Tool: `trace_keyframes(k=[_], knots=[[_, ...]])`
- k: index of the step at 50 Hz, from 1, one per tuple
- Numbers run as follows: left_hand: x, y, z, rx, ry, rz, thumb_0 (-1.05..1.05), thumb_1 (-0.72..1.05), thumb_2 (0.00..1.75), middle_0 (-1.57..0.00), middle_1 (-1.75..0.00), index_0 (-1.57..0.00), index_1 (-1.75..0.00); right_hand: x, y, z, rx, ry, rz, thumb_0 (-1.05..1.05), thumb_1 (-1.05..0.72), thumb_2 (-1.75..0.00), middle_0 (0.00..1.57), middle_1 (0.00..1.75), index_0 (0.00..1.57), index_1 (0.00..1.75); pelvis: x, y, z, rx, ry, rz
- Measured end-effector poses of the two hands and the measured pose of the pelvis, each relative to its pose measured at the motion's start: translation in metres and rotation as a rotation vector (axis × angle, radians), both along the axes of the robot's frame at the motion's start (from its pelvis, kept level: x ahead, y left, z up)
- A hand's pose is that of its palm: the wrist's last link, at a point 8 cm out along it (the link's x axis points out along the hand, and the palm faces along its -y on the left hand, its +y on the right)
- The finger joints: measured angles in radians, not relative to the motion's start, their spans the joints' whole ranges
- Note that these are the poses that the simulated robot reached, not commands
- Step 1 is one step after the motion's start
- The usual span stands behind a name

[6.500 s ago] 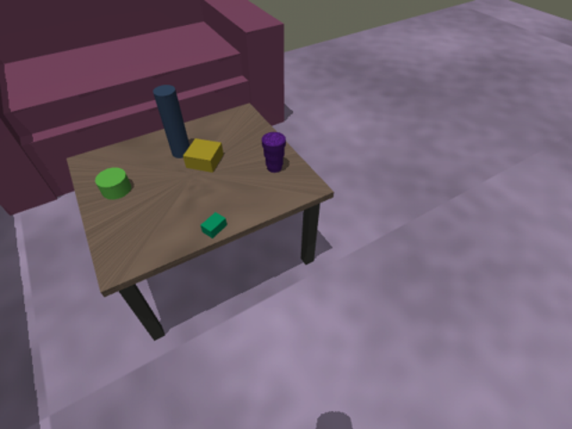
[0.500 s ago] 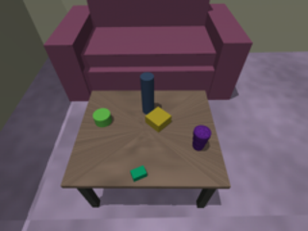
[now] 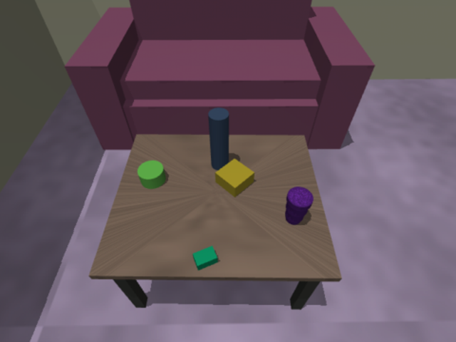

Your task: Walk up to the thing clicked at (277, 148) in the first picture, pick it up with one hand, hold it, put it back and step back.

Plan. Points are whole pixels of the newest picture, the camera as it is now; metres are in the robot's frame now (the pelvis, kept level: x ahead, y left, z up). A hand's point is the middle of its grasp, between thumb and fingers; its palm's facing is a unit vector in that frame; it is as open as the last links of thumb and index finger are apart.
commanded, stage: stand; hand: right
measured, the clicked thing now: (296, 208) +0.58 -0.21 -0.29
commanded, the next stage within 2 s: go down in 0.42 s
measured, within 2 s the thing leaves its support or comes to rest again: neither
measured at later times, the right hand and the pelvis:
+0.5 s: hand out of the picture +0.06 -0.25 -0.16, palm faces -0.02 +0.94 -0.33, open 7.4 cm; pelvis +0.00 +0.00 +0.00, yaw +0 degrees
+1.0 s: hand out of the picture +0.14 -0.25 -0.15, palm faces +0.03 +0.95 -0.32, open 15.7 cm; pelvis -0.01 +0.00 -0.03, yaw +1 degrees
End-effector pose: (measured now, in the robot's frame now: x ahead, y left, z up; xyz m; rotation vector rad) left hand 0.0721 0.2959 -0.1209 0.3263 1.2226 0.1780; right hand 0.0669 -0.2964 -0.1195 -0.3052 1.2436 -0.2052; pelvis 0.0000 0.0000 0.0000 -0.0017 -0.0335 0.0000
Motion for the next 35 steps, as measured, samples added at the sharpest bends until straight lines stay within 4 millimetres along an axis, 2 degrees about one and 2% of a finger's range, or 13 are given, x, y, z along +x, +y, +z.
trace_keyframes(k=[27, 29, 35], knots=[[-0.01, 0.003, 0.001, 0.004, 0.015, 0.006, 0.0, 0.9, 0.9, -0.2, -0.3, -0.2, -0.29, -0.009, 0.003, -0.002, 0.005, 0.013, 0.002, 0.01, -0.9, -0.9, 0.2, 0.3, 0.2, 0.3, -0.003, 0.002, 0.0, 0.002, -0.003, 0.002], [-0.001, 0.001, 0.001, -0.005, -0.053, 0.032, 0.01, 0.88, 0.88, -0.18, -0.28, -0.18, -0.27, 0.0, 0.006, -0.001, 0.01, -0.037, -0.008, 0.01, -0.89, -0.88, 0.18, 0.28, 0.18, 0.28, -0.007, 0.002, -0.002, 0.002, 0.011, 0.007], [0.052, -0.009, 0.008, -0.026, -0.301, 0.057, 0.01, 0.66, 0.66, -0.09, -0.15, -0.09, -0.15, 0.047, 0.016, 0.0, 0.024, -0.158, -0.019, 0.01, -0.66, -0.66, 0.1, 0.17, 0.11, 0.16, -0.02, 0.001, -0.011, 0.002, 0.066, 0.004]])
